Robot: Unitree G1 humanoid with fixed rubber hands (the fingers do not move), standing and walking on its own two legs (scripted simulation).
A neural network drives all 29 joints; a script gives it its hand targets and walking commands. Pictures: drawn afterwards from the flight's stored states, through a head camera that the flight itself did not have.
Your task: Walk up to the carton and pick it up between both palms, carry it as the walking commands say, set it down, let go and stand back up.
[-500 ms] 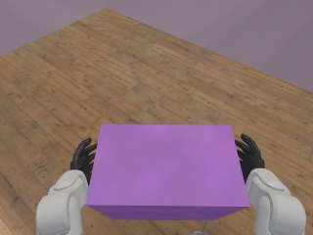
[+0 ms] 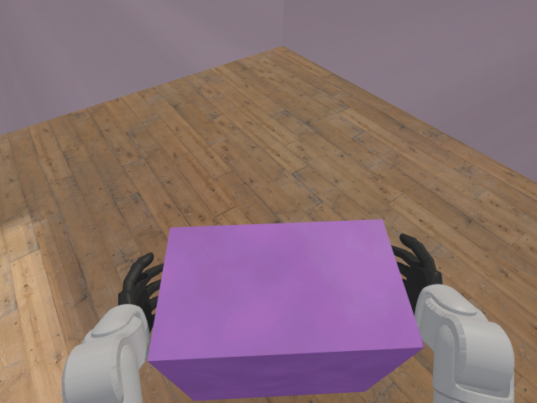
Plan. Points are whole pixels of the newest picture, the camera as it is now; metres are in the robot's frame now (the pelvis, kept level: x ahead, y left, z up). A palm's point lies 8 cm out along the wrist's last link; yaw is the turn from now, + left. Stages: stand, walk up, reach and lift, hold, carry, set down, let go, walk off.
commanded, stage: carry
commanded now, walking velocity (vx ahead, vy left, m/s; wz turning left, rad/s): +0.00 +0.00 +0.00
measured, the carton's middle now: (278, 319) +0.24 +0.01 +0.01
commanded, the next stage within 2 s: none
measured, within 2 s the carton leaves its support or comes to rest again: neither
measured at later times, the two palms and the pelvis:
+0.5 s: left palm (132, 313) +0.22 +0.20 +0.08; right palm (430, 320) +0.22 -0.17 +0.08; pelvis -0.02 +0.02 +0.00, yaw +0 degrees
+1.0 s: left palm (122, 324) +0.20 +0.21 +0.08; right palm (426, 330) +0.21 -0.16 +0.08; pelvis -0.04 +0.02 +0.00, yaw +0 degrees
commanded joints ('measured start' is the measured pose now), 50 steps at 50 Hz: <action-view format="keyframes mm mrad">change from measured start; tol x8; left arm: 1 -564 -693 -902 -160 -370 0 -211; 10 -633 -689 -859 -118 -373 11 -212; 15 -515 -694 -788 7 -317 21 -204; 22 -639 -722 -820 -74 -335 10 -181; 50 -639 -690 -795 -25 -344 -1 -183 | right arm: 1 -398 708 762 -108 301 -3 126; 19 -522 717 785 -115 346 7 146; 50 -511 685 732 -69 319 -1 131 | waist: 1 -28 162 -313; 14 -37 -40 -238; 20 -31 74 -232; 31 -33 -31 -228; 50 -30 6 -223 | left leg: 1 304 256 -232 -133 617 64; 2 335 294 -229 -105 663 90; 5 74 128 -86 -85 271 28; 21 64 127 -99 -75 384 9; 25 51 113 -109 -118 139 23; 30 72 111 -100 -103 201 25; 35 71 124 -111 -135 92 26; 50 50 121 -120 -137 210 27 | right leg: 1 -16 -131 176 20 188 97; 2 -68 -89 160 -4 -2 104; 4 86 -105 172 -95 235 85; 6 192 -120 169 -64 310 70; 16 191 -132 176 -69 337 56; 25 139 -134 196 -113 112 40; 30 123 -132 200 -111 212 41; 34 121 -128 195 -124 107 43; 50 126 -120 193 -104 151 42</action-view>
